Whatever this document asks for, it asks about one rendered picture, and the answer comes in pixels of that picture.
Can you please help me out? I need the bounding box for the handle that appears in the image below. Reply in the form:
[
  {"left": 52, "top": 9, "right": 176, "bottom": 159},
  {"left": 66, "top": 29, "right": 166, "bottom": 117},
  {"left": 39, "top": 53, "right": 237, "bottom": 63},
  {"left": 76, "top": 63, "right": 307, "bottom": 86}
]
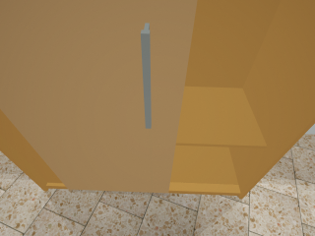
[{"left": 141, "top": 23, "right": 152, "bottom": 129}]

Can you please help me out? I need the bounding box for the wardrobe door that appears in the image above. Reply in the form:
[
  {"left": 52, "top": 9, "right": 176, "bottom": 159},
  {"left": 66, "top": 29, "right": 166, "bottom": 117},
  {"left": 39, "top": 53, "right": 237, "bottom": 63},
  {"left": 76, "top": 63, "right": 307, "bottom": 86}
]
[
  {"left": 0, "top": 109, "right": 62, "bottom": 183},
  {"left": 0, "top": 0, "right": 198, "bottom": 194}
]

